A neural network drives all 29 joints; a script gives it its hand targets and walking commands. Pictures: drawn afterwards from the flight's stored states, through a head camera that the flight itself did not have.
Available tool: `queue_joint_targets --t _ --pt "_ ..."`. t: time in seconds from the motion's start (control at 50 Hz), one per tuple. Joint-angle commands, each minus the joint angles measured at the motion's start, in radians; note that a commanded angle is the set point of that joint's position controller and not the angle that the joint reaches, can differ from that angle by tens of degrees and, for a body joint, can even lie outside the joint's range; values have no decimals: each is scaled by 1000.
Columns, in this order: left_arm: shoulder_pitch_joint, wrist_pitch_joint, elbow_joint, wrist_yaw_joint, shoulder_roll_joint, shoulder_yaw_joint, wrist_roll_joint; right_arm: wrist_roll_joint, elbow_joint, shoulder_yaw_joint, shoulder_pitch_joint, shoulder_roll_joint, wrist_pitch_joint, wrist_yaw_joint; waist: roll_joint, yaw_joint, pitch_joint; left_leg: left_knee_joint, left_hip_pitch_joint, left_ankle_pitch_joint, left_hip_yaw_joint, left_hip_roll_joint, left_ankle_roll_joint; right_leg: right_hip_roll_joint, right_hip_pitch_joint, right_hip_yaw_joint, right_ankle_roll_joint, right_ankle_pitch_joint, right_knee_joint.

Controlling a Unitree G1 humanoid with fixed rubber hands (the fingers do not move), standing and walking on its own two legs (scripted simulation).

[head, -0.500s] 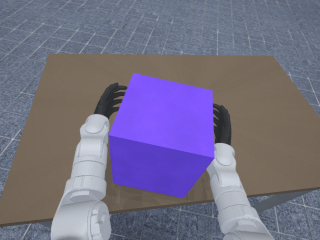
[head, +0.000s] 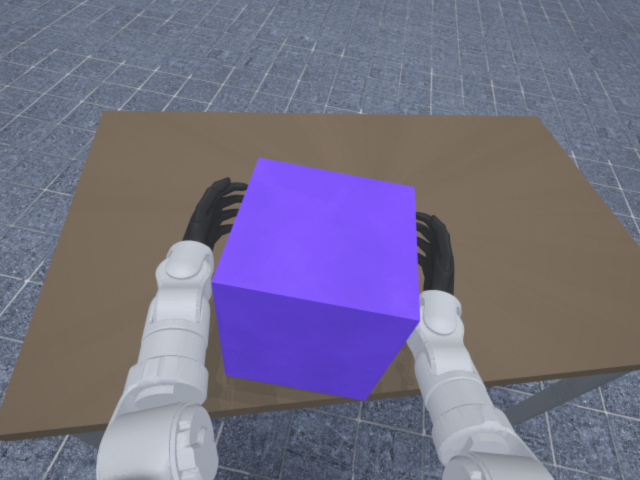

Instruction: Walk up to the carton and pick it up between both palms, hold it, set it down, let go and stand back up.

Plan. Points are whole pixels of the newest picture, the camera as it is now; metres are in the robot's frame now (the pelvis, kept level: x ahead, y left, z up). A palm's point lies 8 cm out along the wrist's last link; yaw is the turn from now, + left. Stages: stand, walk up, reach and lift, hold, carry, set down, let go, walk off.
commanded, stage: set down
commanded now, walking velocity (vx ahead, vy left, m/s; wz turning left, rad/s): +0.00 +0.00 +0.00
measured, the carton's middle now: (315, 286) +0.36 -0.01 +0.00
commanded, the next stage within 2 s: none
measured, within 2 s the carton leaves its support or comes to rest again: neither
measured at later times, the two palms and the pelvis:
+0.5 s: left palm (200, 239) +0.40 +0.15 +0.05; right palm (432, 280) +0.33 -0.15 +0.05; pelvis +0.00 +0.00 +0.00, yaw +0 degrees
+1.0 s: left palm (199, 244) +0.39 +0.15 +0.05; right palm (431, 285) +0.33 -0.15 +0.05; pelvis +0.00 +0.00 +0.00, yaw +0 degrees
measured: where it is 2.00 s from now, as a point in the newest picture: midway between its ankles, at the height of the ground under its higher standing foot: outside the picture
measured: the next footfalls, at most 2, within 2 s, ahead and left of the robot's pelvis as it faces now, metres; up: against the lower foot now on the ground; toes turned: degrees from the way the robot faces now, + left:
none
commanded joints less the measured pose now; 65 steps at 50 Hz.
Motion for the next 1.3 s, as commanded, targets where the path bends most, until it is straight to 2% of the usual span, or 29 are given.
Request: queue_joint_targets --t 0.0,0.02,0.08,0.2,0.26,0.3,0.32,0.36,0.58,0.6,0.62,0.72,0.76,0.8,0.9,0.92,0.94,0.98,1.0,1.02,1.04,1.06,1.08,1.1,1.12,1.14,1.16,1.24,1.28 --pt "-573 -38 105 -80 -473 -264 46 -220 13 175 -539 475 -61 75 183 -51 -395 -51 164 116 67 -15 -47 48 -104 -95 -2 190 -39" --pt "-585 -47 103 -78 -472 -267 42 -229 27 157 -541 475 -61 78 187 -60 -412 -51 171 121 67 -15 -52 54 -112 -100 -6 175 -44" --pt "-565 -52 133 -75 -468 -234 65 -238 45 132 -529 472 -69 83 194 -40 -396 -44 171 140 69 -12 -54 53 -119 -101 -9 166 -42" --pt "-530 -76 148 -74 -456 -219 84 -254 99 104 -486 464 -86 85 204 -41 -381 -33 180 192 62 -7 -62 59 -123 -104 -8 192 -40" --pt "-516 -79 176 -78 -452 -193 101 -260 112 89 -486 464 -88 87 186 -27 -346 -44 161 153 59 -3 -52 57 -117 -101 -9 158 -42" --pt "-510 -87 171 -78 -450 -188 106 -270 126 76 -470 458 -91 87 193 -37 -325 -47 159 140 60 -3 -53 55 -121 -98 -9 147 -47" --pt "-511 -84 191 -82 -442 -172 112 -273 129 70 -478 461 -88 88 171 -27 -307 -49 145 118 61 -2 -44 54 -119 -96 -8 133 -48" --pt "-503 -88 191 -85 -442 -180 111 -277 136 64 -452 457 -95 83 190 -42 -290 -53 140 113 65 -5 -48 51 -116 -101 -9 139 -48" --pt "-474 -102 218 -84 -416 -122 145 -301 180 14 -414 464 -103 86 168 -28 -229 -70 106 43 58 3 -34 49 -133 -99 -8 74 -54" --pt "-471 -100 212 -85 -435 -132 143 -306 173 4 -411 459 -108 85 175 -44 -221 -69 108 36 58 1 -39 53 -138 -105 -8 66 -54" --pt "-469 -100 217 -83 -413 -108 158 -308 184 -2 -400 447 -106 84 173 -28 -203 -76 107 28 57 5 -36 50 -141 -101 -7 52 -57" --pt "-472 -108 208 -81 -417 -111 164 -329 196 -41 -393 451 -112 85 175 -52 -181 -76 103 15 51 8 -38 51 -161 -107 -5 37 -61" --pt "-477 -114 209 -75 -392 -84 177 -324 200 -45 -382 437 -115 83 166 -34 -176 -79 101 14 47 12 -28 49 -163 -101 -6 34 -60" --pt "-484 -115 205 -77 -428 -72 192 -351 208 -84 -379 483 -112 83 163 -43 -134 -85 81 -32 43 13 -25 47 -175 -104 -4 -8 -68" --pt "-461 -121 202 -65 -385 -51 197 -357 206 -111 -358 422 -120 78 154 -36 -130 -86 99 -12 44 18 -25 46 -174 -108 -1 -3 -68" --pt "-451 -127 189 -49 -327 -53 186 -336 222 -118 -333 348 -123 68 177 -40 -136 -85 105 -4 44 18 -32 49 -180 -103 -3 5 -68" --pt "-435 -131 196 -38 -301 -60 170 -327 230 -119 -325 327 -123 61 175 -49 -141 -78 97 -17 45 17 -32 49 -187 -105 -2 -2 -66" --pt "-429 -151 178 3 -171 -65 138 -289 242 -123 -311 196 -132 37 183 -41 -181 -71 102 8 43 17 -34 49 -191 -104 -4 15 -58" --pt "-419 -157 167 23 -118 -74 111 -246 227 -114 -316 148 -138 25 180 -35 -197 -55 101 11 43 17 -36 48 -195 -99 -3 18 -54" --pt "-430 -159 147 43 -86 -101 74 -219 215 -110 -340 117 -139 12 179 -45 -218 -43 95 6 38 14 -34 50 -196 -98 -2 30 -46" --pt "-432 -158 155 53 -108 -119 57 -196 240 -108 -352 154 -133 9 180 -46 -197 -34 90 -4 27 13 -35 53 -216 -97 -3 23 -42" --pt "-450 -158 157 68 -63 -133 19 -158 208 -99 -371 109 -140 0 183 -43 -269 -19 86 9 31 11 -35 57 -218 -94 -3 43 -33" --pt "-480 -165 163 79 -58 -162 -12 -144 198 -91 -399 126 -140 -6 182 -59 -310 1 87 7 24 10 -33 58 -237 -91 -3 56 -17" --pt "-495 -174 180 97 -28 -159 -42 -117 174 -81 -422 103 -148 -10 181 -42 -380 18 75 29 23 7 -34 60 -237 -83 -6 82 -9" --pt "-504 -182 192 109 -7 -173 -67 -97 171 -78 -425 83 -155 -14 197 -53 -445 39 84 62 21 8 -39 63 -259 -82 -5 118 9" --pt "-532 -189 191 118 -23 -179 -83 -86 152 -70 -457 111 -155 -17 198 -40 -494 58 68 78 14 7 -39 61 -271 -78 -6 130 18" --pt "-526 -195 197 133 12 -176 -102 -54 158 -58 -442 58 -161 -21 216 -40 -550 76 84 130 14 6 -46 65 -277 -74 -12 175 28" --pt "-489 -241 237 141 -9 -191 -120 -16 154 -7 -411 85 -180 -25 256 -26 -731 159 122 342 1 10 -70 67 -284 -62 -15 314 75" --pt "-491 -261 229 152 23 -208 -131 16 173 9 -394 23 -199 -28 295 -26 -809 196 167 487 -8 17 -98 81 -310 -71 -16 371 101"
